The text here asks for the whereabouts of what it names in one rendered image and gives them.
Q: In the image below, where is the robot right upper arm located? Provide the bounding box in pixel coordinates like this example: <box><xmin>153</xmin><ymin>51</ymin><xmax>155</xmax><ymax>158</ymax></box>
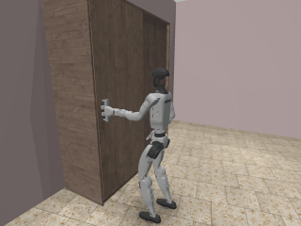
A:
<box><xmin>169</xmin><ymin>92</ymin><xmax>175</xmax><ymax>121</ymax></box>

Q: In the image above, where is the right robot hand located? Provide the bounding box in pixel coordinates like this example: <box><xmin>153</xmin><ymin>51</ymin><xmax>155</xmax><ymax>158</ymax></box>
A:
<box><xmin>146</xmin><ymin>130</ymin><xmax>155</xmax><ymax>144</ymax></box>

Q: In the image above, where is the robot left forearm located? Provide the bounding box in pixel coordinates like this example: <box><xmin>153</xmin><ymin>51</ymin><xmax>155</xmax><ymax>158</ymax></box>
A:
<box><xmin>112</xmin><ymin>108</ymin><xmax>139</xmax><ymax>121</ymax></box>

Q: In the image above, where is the robot right foot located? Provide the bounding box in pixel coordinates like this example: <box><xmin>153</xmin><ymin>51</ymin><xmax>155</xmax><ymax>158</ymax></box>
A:
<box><xmin>156</xmin><ymin>198</ymin><xmax>177</xmax><ymax>210</ymax></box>

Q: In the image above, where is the robot left upper arm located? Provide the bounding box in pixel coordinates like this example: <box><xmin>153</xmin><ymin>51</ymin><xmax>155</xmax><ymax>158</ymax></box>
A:
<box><xmin>135</xmin><ymin>93</ymin><xmax>161</xmax><ymax>121</ymax></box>

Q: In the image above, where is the right robot shin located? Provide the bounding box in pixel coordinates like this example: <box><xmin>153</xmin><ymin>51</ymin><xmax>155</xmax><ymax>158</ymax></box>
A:
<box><xmin>154</xmin><ymin>167</ymin><xmax>172</xmax><ymax>203</ymax></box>

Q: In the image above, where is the left robot hand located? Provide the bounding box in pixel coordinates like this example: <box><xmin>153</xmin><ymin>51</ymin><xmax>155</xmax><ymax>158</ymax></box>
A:
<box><xmin>101</xmin><ymin>105</ymin><xmax>114</xmax><ymax>117</ymax></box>

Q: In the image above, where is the wardrobe door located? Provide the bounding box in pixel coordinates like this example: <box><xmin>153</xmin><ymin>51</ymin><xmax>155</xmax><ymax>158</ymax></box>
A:
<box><xmin>143</xmin><ymin>14</ymin><xmax>167</xmax><ymax>149</ymax></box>
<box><xmin>88</xmin><ymin>0</ymin><xmax>145</xmax><ymax>200</ymax></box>

